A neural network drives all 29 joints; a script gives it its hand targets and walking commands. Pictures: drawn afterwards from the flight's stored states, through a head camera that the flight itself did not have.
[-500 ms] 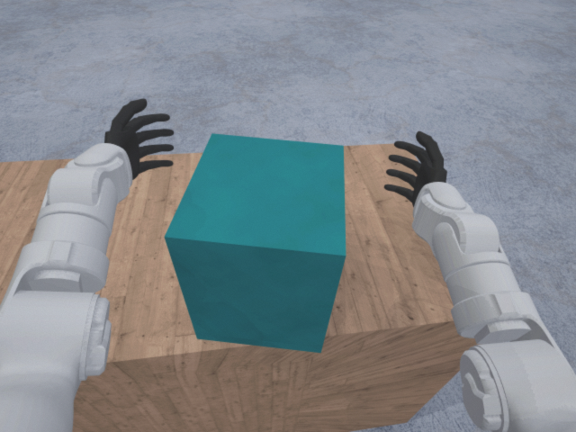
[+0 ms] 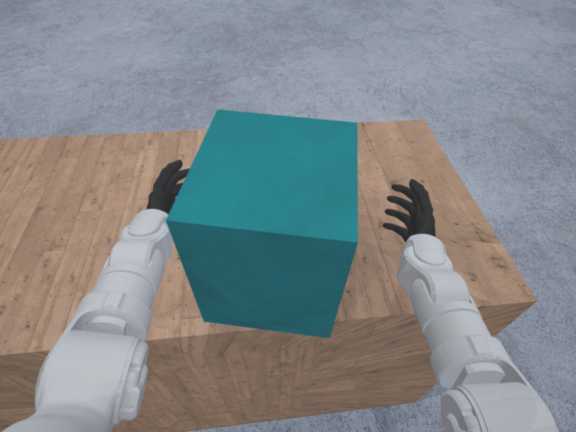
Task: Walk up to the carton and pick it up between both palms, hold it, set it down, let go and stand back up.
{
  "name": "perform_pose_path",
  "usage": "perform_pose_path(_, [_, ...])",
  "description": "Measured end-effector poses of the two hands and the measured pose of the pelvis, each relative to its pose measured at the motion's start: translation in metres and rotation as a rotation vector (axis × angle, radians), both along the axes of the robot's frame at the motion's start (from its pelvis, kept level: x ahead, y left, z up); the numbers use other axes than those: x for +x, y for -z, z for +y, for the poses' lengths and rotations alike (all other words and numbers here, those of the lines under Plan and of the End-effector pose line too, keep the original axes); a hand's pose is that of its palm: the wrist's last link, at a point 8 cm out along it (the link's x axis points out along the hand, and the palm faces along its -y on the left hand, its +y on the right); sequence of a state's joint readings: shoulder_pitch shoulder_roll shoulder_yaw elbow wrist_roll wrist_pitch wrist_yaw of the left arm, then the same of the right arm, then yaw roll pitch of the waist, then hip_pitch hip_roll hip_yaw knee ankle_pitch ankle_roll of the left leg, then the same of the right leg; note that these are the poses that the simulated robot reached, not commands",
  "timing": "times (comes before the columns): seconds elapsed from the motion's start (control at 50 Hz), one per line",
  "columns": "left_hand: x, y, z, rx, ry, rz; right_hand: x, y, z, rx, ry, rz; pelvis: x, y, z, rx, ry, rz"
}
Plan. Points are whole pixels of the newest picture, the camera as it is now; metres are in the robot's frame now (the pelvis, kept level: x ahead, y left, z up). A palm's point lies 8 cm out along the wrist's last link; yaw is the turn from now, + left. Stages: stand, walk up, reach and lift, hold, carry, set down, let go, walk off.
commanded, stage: reach and lift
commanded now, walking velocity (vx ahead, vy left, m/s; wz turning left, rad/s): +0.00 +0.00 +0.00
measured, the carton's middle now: (275, 228) +0.41 +0.00 +0.06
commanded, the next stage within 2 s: none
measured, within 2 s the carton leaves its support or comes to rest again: leaves its support in 1.98 s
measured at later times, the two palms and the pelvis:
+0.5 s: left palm (176, 199) +0.45 +0.14 +0.10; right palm (396, 225) +0.38 -0.17 +0.09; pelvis -0.01 +0.00 +0.00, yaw +0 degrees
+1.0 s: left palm (180, 204) +0.44 +0.13 +0.09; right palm (387, 227) +0.37 -0.16 +0.08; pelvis +0.00 +0.01 +0.00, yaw +0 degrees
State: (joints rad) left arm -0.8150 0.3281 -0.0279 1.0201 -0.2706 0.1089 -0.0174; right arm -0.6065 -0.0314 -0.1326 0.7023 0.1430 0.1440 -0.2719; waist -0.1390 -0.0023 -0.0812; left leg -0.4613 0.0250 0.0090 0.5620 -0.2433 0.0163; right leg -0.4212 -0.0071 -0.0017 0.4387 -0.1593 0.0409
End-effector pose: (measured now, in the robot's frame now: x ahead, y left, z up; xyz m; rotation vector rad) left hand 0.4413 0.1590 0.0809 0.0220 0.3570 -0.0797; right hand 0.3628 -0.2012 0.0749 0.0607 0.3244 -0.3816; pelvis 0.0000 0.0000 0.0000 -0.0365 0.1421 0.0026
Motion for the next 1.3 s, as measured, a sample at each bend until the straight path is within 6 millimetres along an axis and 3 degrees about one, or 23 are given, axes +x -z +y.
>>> perform_pose_path(0.14, [0.004,-0.006,-0.007,-0.001,0.021,-0.036,0.003,0.002,0.007,0.01,0.005,-0.016,-0.001,0.003,0.0,-0.008,-0.008,0.026])
perform_pose_path(0.38, [0.009,-0.019,-0.018,0.0,0.047,-0.036,0.007,-0.015,0.013,0.001,0.009,-0.033,-0.005,0.003,0.002,-0.009,0.001,0.002])
perform_pose_path(0.6, [0.006,-0.017,-0.025,-0.004,0.038,-0.049,0.015,-0.006,0.05,0.047,-0.019,-0.023,-0.006,0.003,0.004,-0.017,-0.008,0.021])
perform_pose_path(1.08, [0.002,-0.014,-0.027,0.008,0.043,-0.059,0.013,-0.011,0.046,-0.026,-0.012,-0.067,-0.002,-0.004,0.009,-0.012,-0.007,-0.033])
perform_pose_path(1.3, [-0.001,-0.02,-0.028,0.081,0.081,-0.102,0.006,-0.013,0.048,-0.026,-0.017,-0.128,0.016,-0.01,0.009,0.0,-0.015,-0.097])
